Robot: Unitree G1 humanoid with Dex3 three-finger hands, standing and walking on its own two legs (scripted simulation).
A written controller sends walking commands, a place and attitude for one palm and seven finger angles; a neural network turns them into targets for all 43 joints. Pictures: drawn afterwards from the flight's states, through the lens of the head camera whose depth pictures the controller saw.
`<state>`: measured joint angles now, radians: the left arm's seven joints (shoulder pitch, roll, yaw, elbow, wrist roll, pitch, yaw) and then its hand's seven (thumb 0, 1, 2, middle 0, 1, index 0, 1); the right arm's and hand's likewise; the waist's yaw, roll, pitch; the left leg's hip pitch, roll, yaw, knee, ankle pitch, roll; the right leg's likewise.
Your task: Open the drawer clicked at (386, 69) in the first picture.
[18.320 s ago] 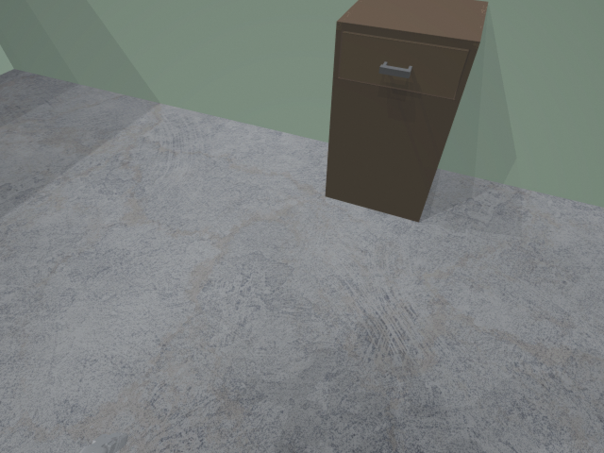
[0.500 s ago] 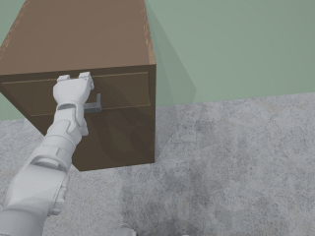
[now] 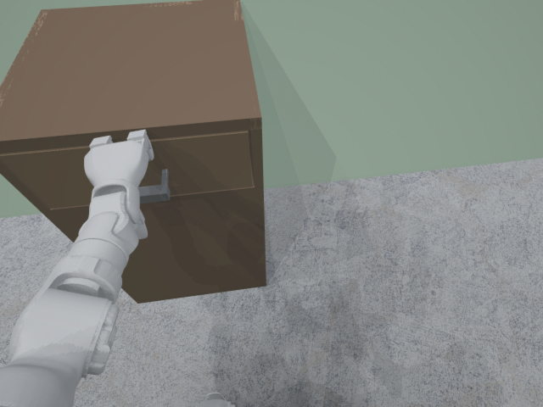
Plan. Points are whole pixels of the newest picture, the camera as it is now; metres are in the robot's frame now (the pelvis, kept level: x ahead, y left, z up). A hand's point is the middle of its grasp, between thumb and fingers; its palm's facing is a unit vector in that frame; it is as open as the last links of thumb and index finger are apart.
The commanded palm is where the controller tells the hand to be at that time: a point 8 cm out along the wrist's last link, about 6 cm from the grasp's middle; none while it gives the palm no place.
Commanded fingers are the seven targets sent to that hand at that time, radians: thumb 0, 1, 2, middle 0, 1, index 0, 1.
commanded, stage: re-aim the fingers above the handle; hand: left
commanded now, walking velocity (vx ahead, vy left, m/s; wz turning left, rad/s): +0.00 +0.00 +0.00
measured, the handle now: (141, 186) +0.52 +0.22 -0.03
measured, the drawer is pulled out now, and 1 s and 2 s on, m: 0.00 0.00 0.00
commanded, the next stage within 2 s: lower the fingers behind the handle in 0.44 s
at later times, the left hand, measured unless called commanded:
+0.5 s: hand (145, 182) +0.48 +0.19 +0.03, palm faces -0.02 -0.03 -1.00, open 13.5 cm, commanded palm +0.46 +0.20 +0.08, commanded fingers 0.00 -0.50 0.30 -0.30 -1.20 -0.30 -1.20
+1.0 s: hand (145, 198) +0.47 +0.20 -0.01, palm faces +0.00 -0.06 -1.00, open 13.8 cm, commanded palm +0.46 +0.20 +0.05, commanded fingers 0.00 -0.50 0.30 -0.30 -1.20 -0.30 -1.20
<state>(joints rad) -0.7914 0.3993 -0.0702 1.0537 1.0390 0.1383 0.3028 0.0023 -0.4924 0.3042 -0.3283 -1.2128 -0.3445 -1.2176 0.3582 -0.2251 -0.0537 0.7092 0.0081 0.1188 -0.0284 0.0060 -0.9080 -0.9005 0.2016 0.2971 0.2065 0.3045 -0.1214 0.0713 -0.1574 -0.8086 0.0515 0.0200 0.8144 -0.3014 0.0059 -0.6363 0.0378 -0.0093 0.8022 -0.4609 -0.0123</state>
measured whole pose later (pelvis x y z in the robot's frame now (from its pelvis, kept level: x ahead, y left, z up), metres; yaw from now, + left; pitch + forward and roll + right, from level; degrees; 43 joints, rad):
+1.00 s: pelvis +0.00 +0.00 -0.02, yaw +0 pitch +21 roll -3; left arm -0.77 0.39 -0.06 1.01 1.10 0.01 0.41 0.00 -0.49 0.30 -0.32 -1.20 -0.33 -1.20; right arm 0.34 -0.24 -0.09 0.74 -0.02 0.09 -0.02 0.01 -0.91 -0.90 0.20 0.30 0.21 0.30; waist -0.12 0.06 -0.17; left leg -0.96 0.05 0.00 0.93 -0.34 0.01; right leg -0.77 0.04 -0.03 0.91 -0.51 -0.01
